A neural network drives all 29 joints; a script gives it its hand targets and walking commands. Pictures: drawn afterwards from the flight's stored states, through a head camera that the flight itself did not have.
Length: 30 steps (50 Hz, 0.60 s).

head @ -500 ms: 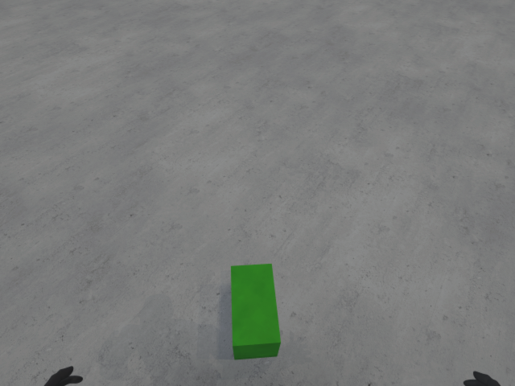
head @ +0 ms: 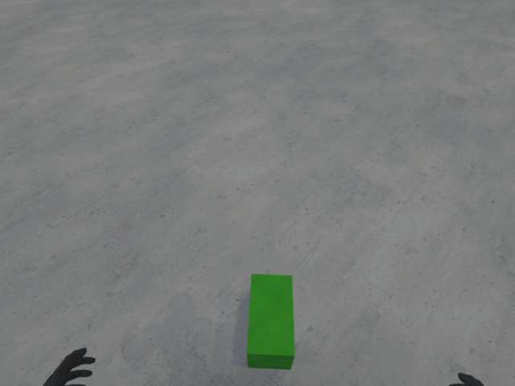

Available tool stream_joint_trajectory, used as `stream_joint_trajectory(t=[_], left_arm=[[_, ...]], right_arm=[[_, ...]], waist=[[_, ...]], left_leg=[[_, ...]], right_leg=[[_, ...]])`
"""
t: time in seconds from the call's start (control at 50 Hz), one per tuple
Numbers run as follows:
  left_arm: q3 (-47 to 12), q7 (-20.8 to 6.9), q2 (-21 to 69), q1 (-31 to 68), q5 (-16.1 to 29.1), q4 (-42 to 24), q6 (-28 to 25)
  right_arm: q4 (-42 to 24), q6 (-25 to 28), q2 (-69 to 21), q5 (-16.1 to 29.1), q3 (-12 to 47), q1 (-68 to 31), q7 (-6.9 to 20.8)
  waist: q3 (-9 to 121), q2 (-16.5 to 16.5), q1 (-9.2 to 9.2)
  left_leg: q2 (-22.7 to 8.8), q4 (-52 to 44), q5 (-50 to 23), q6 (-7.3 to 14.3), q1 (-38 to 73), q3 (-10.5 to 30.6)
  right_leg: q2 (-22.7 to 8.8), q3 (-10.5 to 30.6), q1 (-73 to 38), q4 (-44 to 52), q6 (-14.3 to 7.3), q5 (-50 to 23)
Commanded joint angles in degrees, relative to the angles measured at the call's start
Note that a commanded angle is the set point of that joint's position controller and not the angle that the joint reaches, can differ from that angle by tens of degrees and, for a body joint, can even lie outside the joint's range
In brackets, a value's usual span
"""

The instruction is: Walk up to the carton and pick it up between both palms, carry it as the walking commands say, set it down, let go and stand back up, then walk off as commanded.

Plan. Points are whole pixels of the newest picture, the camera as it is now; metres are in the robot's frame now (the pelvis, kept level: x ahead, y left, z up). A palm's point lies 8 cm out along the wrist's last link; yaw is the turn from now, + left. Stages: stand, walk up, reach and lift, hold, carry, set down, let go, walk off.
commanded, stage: walk up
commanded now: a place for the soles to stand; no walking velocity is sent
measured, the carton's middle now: (270, 320) +0.47 -0.02 -0.68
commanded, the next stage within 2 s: reach and lift in 0.66 s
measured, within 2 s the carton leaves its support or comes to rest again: neither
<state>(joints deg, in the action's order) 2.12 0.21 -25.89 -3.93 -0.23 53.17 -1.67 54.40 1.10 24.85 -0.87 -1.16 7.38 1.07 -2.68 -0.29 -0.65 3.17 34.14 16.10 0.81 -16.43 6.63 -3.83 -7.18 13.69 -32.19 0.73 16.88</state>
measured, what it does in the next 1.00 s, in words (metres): stands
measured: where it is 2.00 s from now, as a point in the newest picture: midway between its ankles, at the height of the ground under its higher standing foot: outside the picture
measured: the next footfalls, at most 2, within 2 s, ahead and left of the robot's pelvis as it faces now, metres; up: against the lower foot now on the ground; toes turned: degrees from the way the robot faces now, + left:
none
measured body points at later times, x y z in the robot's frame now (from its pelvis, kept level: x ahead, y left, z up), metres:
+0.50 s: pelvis +0.01 +0.00 +0.00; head +0.04 +0.00 +0.45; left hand +0.12 +0.34 -0.10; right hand +0.16 -0.32 -0.10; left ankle +0.02 +0.11 -0.73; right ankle +0.00 -0.13 -0.73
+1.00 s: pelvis +0.01 -0.02 -0.01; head +0.12 -0.02 +0.42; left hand +0.22 +0.28 -0.10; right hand +0.18 -0.31 -0.11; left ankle +0.03 +0.11 -0.73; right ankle +0.00 -0.13 -0.73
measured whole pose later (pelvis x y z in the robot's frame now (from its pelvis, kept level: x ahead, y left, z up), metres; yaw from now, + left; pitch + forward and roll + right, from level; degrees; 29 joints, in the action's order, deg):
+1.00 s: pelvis +0.01 -0.02 -0.01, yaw -7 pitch +3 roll +0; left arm 12.4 -3.0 -20.0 -1.8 -3.4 32.4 8.6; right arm 29.2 -11.3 18.0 -2.3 -6.0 3.2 3.0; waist -11.7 0.4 -3.4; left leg -1.4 40.5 20.7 -1.3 -22.7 0.6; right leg 1.1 0.5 23.3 -40.1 -0.4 19.8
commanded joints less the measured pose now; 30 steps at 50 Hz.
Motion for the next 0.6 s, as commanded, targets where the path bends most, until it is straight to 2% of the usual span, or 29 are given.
stream_joint_trajectory(t=[0.0,0.08,0.22,0.58], left_arm=[[2.02,0.21,-9.93,1.38,-0.16,-1.32,-0.61],[2.05,0.29,-10.56,2.47,-0.25,-0.24,-0.73],[1.91,0.47,-10.29,3.36,-0.08,0.81,-0.51],[2.44,0.52,-10.02,2.84,-0.40,0.83,0.08]], right_arm=[[-2.37,0.61,11.02,0.05,-1.90,-4.05,-0.34],[-1.26,0.40,10.67,0.31,-1.82,-3.47,-0.28],[-0.91,-0.33,10.74,0.35,-2.14,-4.27,-0.13],[-1.93,-1.05,10.82,0.06,-2.28,-4.97,-0.07]], waist=[[4.12,-2.44,-1.16],[4.75,-1.11,-0.44],[5.49,-1.30,-0.23],[5.49,-0.69,-0.42]], left_leg=[[-7.05,-9.21,-11.22,3.93,-5.30,9.67],[-5.87,-7.69,-13.95,3.16,-3.21,7.49],[-6.06,-7.72,-17.74,3.68,-1.50,7.98],[-5.45,-8.07,-16.81,3.88,-2.03,8.86]], right_leg=[[-3.46,7.13,-7.82,6.58,-3.58,2.47],[-5.47,7.55,-8.08,8.16,-4.10,-1.35],[-5.11,6.37,-8.45,7.34,-3.72,-4.35],[-5.17,5.73,-9.18,7.19,-4.10,-2.24]])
